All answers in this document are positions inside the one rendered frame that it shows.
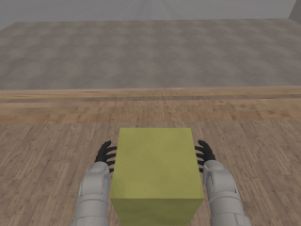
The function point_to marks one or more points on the robot right hand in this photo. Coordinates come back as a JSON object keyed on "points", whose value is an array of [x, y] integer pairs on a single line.
{"points": [[208, 153]]}

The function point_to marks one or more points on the robot left hand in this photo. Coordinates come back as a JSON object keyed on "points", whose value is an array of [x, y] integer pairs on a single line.
{"points": [[103, 156]]}

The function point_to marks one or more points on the carton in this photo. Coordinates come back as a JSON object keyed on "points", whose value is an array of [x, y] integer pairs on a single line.
{"points": [[156, 179]]}

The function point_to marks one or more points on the robot left forearm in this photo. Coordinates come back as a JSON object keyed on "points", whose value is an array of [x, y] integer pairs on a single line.
{"points": [[92, 198]]}

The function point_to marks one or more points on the robot right forearm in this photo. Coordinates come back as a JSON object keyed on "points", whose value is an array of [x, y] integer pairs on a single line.
{"points": [[223, 196]]}

